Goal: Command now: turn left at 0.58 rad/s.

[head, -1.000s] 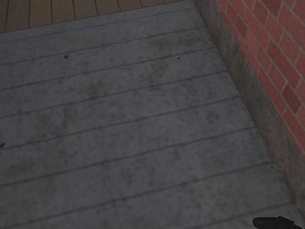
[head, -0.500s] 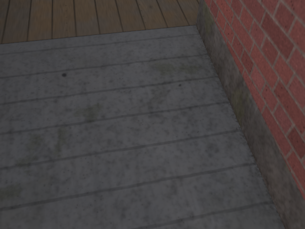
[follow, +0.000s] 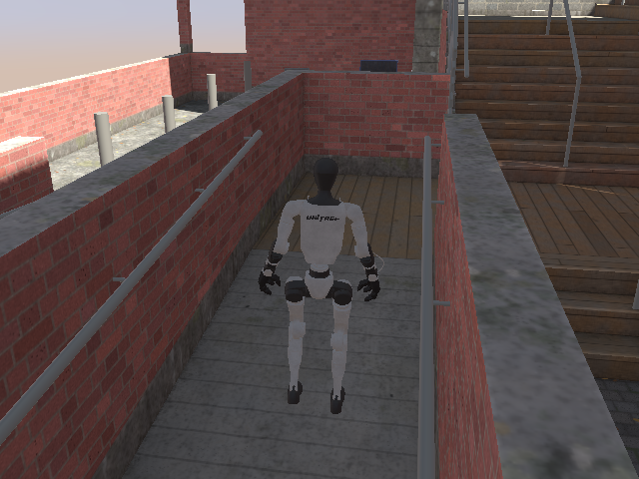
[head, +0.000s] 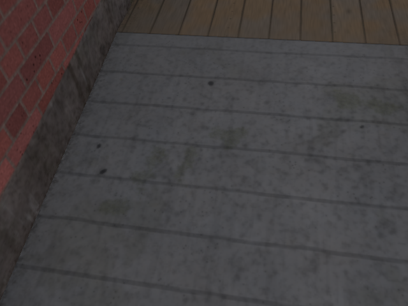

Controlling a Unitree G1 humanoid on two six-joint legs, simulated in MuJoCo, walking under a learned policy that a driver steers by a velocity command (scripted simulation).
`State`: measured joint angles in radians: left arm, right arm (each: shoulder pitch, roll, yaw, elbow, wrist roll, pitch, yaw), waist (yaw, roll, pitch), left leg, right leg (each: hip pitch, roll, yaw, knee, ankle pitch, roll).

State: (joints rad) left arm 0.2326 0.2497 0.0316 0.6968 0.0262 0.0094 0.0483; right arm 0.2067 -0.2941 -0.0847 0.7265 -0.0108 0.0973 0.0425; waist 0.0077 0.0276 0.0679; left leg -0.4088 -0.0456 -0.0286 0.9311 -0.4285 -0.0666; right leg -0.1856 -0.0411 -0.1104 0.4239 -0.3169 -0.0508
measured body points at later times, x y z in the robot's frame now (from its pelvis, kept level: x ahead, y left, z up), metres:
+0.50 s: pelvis -0.02 +0.04 -0.01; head -0.01 +0.06 +0.44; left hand -0.02 +0.31 -0.15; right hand +0.15 -0.17 -0.11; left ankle -0.02 +0.11 -0.75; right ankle -0.02 -0.10 -0.70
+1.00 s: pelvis -0.04 -0.01 +0.00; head -0.01 -0.05 +0.44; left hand +0.11 +0.25 -0.10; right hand +0.01 -0.30 -0.14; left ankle -0.01 +0.13 -0.67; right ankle -0.06 -0.08 -0.75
